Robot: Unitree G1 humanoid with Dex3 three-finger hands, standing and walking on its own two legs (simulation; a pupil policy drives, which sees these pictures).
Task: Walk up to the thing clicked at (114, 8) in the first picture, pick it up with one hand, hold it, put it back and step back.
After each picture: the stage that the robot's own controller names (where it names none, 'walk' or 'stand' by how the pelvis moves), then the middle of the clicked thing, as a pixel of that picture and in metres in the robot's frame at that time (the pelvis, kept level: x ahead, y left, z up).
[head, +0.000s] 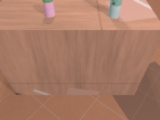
stand; out of the picture +0.96 -0.20 +0.08
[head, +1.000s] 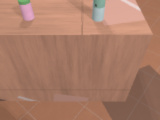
rise first; out of the picture +0.87 -0.04 +0.10
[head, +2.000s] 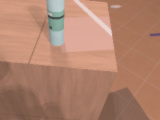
walk; (56, 19) +0.63 +0.18 +0.11
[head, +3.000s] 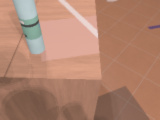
stand; (30, 26) +0.57 +0.22 +0.11
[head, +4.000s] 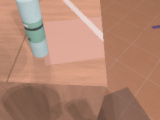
stand; (34, 29) +0.53 +0.22 +0.10
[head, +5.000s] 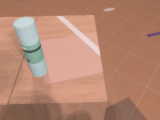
stand; (33, 50) +0.49 +0.22 +0.08
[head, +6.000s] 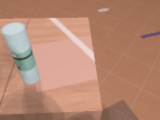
stand; (23, 57) +0.45 +0.23 +0.08
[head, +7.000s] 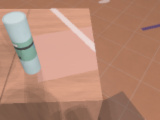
stand; (24, 47) +0.48 +0.23 +0.08
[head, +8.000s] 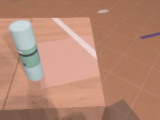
stand; (29, 54) +0.47 +0.22 +0.07
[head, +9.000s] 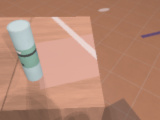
stand; (27, 54) +0.47 +0.22 +0.07
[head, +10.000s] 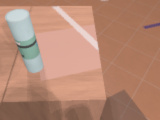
rise first; (27, 45) +0.48 +0.22 +0.08
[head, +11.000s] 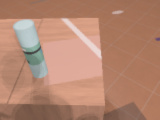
rise first; (33, 51) +0.48 +0.25 +0.08
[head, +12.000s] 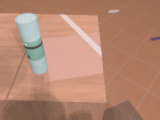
go down; (34, 47) +0.50 +0.22 +0.09
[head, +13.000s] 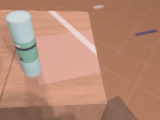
go down; (26, 48) +0.47 +0.21 +0.10
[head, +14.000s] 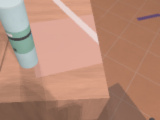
close in; (20, 37) +0.47 +0.21 +0.11
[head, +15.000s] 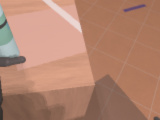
close; out of the picture +0.49 +0.24 +0.14
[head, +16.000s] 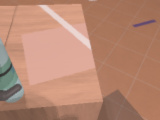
lift; (0, 71) +0.35 +0.24 +0.12
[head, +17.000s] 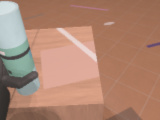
lift; (17, 55) +0.31 +0.18 +0.25
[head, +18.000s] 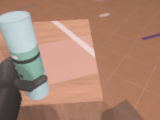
hold; (28, 61) +0.33 +0.16 +0.20
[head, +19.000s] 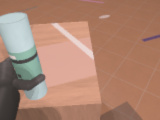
hold; (26, 61) +0.34 +0.17 +0.20
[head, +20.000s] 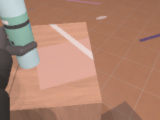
crouch; (18, 29) +0.42 +0.19 +0.25
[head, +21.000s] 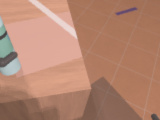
lower; out of the picture +0.47 +0.23 +0.11
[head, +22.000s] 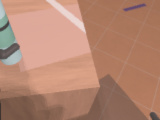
lower; out of the picture +0.47 +0.23 +0.14
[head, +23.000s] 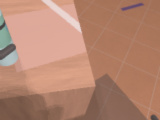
lower; out of the picture +0.48 +0.24 +0.14
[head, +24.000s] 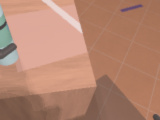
lower; out of the picture +0.48 +0.23 +0.14
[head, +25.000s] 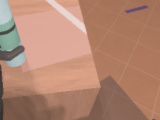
loosen; (4, 31) +0.47 +0.22 +0.14
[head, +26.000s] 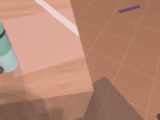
withdraw; out of the picture +0.45 +0.23 +0.13
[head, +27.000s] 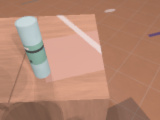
sink last; (35, 50) +0.47 +0.22 +0.10
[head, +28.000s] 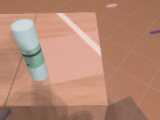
stand; (32, 53) +0.45 +0.23 +0.08
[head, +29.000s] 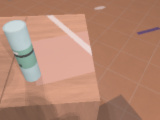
stand; (25, 54) +0.46 +0.24 +0.08
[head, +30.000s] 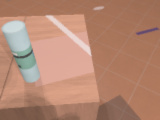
stand; (24, 55) +0.46 +0.24 +0.08
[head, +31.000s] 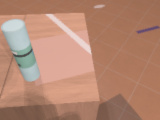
stand; (23, 54) +0.46 +0.24 +0.08
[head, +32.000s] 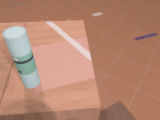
walk; (24, 60) +0.44 +0.23 +0.08
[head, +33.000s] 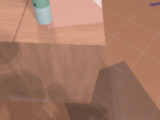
walk; out of the picture +0.67 +0.19 +0.11
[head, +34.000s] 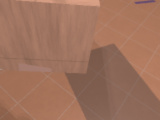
walk; out of the picture +1.04 +0.19 +0.09
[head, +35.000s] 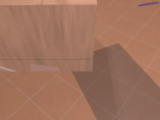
stand; out of the picture +1.16 +0.22 +0.09
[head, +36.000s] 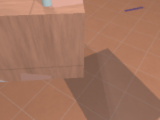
stand; out of the picture +1.14 +0.26 +0.07
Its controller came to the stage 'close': yes
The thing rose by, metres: 0.22
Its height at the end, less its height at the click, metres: +0.00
